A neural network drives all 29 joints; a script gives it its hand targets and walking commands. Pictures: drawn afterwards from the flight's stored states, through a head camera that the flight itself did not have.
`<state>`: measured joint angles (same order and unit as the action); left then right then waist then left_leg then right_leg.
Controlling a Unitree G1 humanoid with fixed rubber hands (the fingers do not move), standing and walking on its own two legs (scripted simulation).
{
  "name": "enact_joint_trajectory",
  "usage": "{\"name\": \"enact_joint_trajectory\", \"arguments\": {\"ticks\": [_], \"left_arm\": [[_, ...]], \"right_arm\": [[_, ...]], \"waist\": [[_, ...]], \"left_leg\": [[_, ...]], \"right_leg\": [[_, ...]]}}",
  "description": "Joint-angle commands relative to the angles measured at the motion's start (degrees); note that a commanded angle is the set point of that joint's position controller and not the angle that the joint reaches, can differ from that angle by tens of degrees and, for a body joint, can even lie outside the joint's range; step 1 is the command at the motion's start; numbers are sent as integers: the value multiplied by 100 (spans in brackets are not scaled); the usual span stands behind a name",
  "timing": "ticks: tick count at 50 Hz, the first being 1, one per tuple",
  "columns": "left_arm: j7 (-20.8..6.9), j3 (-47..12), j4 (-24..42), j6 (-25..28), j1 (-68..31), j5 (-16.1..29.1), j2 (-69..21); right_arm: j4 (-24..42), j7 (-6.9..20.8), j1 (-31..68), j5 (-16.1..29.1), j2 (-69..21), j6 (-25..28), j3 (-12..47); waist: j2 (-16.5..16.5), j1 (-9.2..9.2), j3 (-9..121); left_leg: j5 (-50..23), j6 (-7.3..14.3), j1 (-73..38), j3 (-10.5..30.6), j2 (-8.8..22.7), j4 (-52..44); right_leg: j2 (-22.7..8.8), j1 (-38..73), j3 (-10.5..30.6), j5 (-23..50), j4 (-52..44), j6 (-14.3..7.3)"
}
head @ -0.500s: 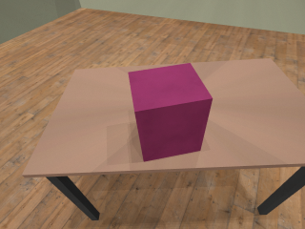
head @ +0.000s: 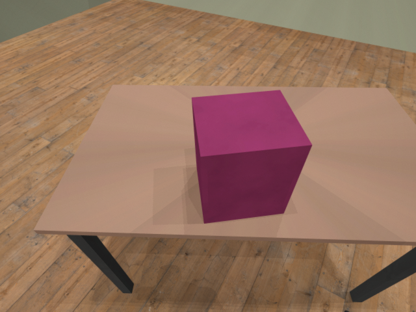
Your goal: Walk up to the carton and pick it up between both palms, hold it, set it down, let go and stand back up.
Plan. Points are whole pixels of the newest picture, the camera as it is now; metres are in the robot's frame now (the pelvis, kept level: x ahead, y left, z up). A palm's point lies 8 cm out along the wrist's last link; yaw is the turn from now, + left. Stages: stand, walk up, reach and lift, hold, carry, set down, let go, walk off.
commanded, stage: walk up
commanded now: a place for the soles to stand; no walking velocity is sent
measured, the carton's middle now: (240, 159) +0.45 -0.04 +0.03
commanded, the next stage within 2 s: stand in 0.64 s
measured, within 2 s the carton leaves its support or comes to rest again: neither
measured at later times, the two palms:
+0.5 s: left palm out of the picture +0.05 +0.27 -0.11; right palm out of the picture +0.11 -0.26 -0.09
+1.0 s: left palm out of the picture +0.02 +0.27 -0.11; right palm out of the picture +0.11 -0.26 -0.09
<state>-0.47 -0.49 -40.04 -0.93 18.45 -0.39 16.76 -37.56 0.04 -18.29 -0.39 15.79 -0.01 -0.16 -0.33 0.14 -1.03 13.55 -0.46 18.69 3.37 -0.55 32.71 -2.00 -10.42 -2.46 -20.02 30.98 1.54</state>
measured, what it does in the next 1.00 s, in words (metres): stands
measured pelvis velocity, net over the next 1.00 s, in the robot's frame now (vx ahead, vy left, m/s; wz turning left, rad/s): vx -0.02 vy -0.01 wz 0.10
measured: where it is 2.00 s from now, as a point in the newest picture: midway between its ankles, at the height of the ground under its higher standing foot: outside the picture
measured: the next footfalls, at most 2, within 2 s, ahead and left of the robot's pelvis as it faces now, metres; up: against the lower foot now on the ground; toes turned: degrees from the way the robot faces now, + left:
none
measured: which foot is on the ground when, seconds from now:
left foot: down 0.00-1.00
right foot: down 0.00-1.00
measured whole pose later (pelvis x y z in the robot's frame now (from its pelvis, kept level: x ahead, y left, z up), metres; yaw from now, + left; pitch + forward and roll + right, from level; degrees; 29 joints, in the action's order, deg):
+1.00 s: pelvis -0.02 -0.01 +0.00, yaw +6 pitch -1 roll -1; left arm -0.5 0.3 -39.2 -1.9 20.0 -0.3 18.4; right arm -38.1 0.0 -17.1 -0.7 16.1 -0.9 -1.3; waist -0.8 0.6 -1.8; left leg 12.2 -1.1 21.2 9.0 -2.9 34.8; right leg -3.3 -10.6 -7.8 -21.1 33.4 1.2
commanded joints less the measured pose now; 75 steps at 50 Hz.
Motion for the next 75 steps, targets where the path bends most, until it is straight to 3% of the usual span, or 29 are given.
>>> {"name": "enact_joint_trajectory", "arguments": {"ticks": [1, 18, 20, 23, 30, 34, 37, 39, 42, 48, 51, 57, 58, 59, 61, 64, 65, 68, 71, 75], "left_arm": [[32, 228, 390, 110, 128, 12, 733], [38, 245, 416, 62, 195, 1, 756], [45, 255, 450, 62, 125, 30, 820], [53, 261, 487, 49, 37, 26, 838], [47, 277, 469, -3, 183, 24, 800], [47, 327, 516, 23, 86, 6, 889], [36, 325, 482, 33, 142, 19, 882], [33, 328, 511, 35, 51, 14, 922], [18, 331, 517, 29, 110, 20, 913], [45, 325, 491, 20, 319, -2, 884], [51, 332, 468, 46, 399, 12, 915], [56, 360, 511, 33, 196, 7, 1020], [223, 603, 1678, -691, -3189, 237, 1342], [327, 411, 1603, -1025, -2279, 82, 989], [251, 365, 1701, -1311, -1963, 175, 888], [263, 471, 2020, -1451, -1251, 128, 775], [285, 552, 1968, -1478, -963, 86, 733], [256, 740, 1582, -1548, -541, -64, 566], [273, 819, 1324, -1549, -655, -192, 489], [320, 866, 1433, -1412, -1154, -151, 347]], "right_arm": [[435, -49, -130, -1, 764, 92, -255], [399, -58, -2, -9, 788, 79, -289], [455, -58, 145, -2, 879, 74, -314], [447, -56, 177, -7, 832, 56, -315], [441, -48, 230, 7, 902, 10, -349], [468, -39, 235, -7, 824, 14, -343], [460, -36, 198, -40, 864, 29, -361], [459, -28, 195, -40, 821, 39, -353], [474, -28, 187, -42, 861, 52, -369], [484, -45, 242, -22, 882, 35, -381], [465, -46, 285, -30, 884, 27, -366], [480, -36, 176, -44, 801, 23, -356], [-551, 21, 3064, -790, 47, 835, -776], [-1127, 133, 2204, -886, 178, 1117, -889], [-1318, 165, 2009, -772, 359, 1224, -918], [-1324, 199, 1629, -461, 555, 1495, -719], [-1347, 241, 1631, -345, 639, 1549, -616], [-1296, 294, 1797, -96, 700, 1547, -392], [-983, 321, 2204, -46, 701, 1441, -272], [-200, 381, 2338, -58, 525, 1303, -234]], "waist": [[-18, -11, 284], [89, 34, 100], [159, 44, 223], [134, 6, 120], [281, 69, 14], [19, 32, -92], [112, 42, 43], [-126, -6, -102], [73, 28, -7], [454, 80, -53], [399, 128, 74], [-125, 14, -36], [34, -111, 211], [-14, -327, -372], [-307, -426, -31], [-12, -174, 712], [155, -10, 925], [150, 190, 802], [176, 400, 372], [111, 496, 47]], "left_leg": [[-1221, 326, -534, 532, 417, -276], [-798, 300, -279, 842, 322, -416], [-1409, 314, -275, 843, 324, -307], [-1473, 319, -166, 768, 268, -217], [-379, 326, 142, 1033, 283, -541], [-263, 261, 149, 975, 166, -381], [-121, 233, -39, 968, 126, -333], [-304, 219, 5, 888, 107, -247], [-230, 223, -8, 907, 97, -238], [-220, 354, 308, 1326, 229, -594], [-411, 337, 210, 1249, 185, -512], [-845, 203, -15, 797, -8, 4], [831, -121, -280, -554, 128, 77], [1117, -48, -354, -568, 202, 58], [766, -9, -600, -480, 212, 132], [-249, -64, -1432, -458, 153, -67], [-742, -105, -1756, -485, 116, -198], [-1823, -164, -2200, -507, -41, -447], [-1868, -194, -1987, -614, -154, -807], [-1298, -145, -1767, -731, -168, -1132]], "right_leg": [[-455, -282, 359, 784, -572, -393], [-474, -215, 127, 262, -575, -392], [-501, -87, 115, 709, -435, -347], [-527, -113, 41, 671, -419, -371], [-448, -127, 34, -25, -445, -359], [-545, -322, 97, -156, -605, -428], [-592, -415, 116, -319, -680, -486], [-642, -471, 79, -311, -722, -476], [-663, -460, 50, -336, -640, -499], [-439, -119, -6, -157, -368, -394], [-474, -59, 15, 9, -403, -381], [-781, -366, 40, 137, -639, -547], [-133, -2093, -175, -1245, -104, -361], [-142, -2060, -262, -1133, -22, -356], [-143, -1689, -338, -672, 29, -261], [19, -1161, -351, 307, -311, -230], [165, -970, -396, 562, -481, -244], [367, -559, -377, 1167, -890, -228], [459, -177, -365, 1016, -1195, -163], [403, -271, -226, 596, -1452, -123]]}}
